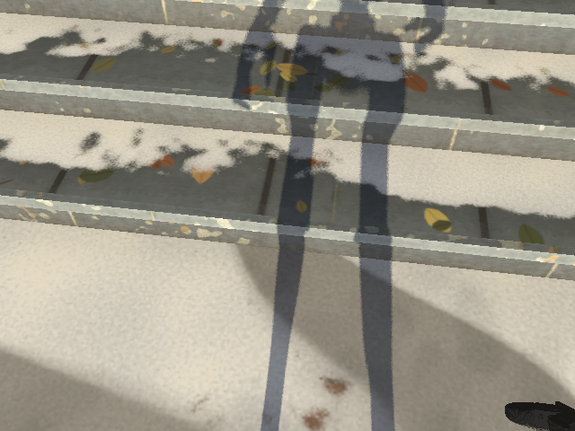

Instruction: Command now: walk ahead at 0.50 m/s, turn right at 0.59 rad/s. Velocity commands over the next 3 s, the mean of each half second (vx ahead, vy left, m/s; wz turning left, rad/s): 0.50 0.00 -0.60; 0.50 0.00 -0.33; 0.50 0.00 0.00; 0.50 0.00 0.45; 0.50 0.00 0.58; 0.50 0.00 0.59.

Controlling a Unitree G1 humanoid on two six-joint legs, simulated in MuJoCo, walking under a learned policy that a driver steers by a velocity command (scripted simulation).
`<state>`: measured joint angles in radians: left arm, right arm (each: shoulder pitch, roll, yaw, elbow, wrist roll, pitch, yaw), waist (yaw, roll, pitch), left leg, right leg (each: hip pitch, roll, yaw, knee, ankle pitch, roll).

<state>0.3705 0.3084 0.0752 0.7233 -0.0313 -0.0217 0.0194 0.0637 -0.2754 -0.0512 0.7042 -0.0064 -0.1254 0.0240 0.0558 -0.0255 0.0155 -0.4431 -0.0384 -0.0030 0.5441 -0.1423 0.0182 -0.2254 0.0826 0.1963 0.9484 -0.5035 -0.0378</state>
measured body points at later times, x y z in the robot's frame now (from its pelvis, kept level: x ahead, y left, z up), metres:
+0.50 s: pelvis +0.26 -0.07 -0.01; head +0.30 -0.09 +0.44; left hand +0.55 +0.11 -0.07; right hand +0.21 -0.36 -0.14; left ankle +0.11 +0.12 -0.67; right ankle +0.34 -0.17 -0.72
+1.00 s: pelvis +0.55 -0.13 +0.00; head +0.57 -0.14 +0.45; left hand +0.73 +0.10 -0.12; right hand +0.61 -0.45 -0.08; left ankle +0.67 -0.08 -0.72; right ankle +0.35 -0.18 -0.68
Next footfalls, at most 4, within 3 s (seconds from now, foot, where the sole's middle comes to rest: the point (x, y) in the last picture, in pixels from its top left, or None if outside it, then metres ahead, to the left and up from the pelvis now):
0.46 right None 0.37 -0.19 -0.76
0.94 left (357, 335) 0.71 -0.10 -0.76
1.44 right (475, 310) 0.80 -0.40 -0.76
1.88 left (429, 202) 1.04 -0.28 -0.62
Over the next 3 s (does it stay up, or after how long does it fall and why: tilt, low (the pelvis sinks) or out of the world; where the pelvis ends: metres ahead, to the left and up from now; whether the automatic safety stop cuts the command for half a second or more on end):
stays up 1.50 -0.28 0.29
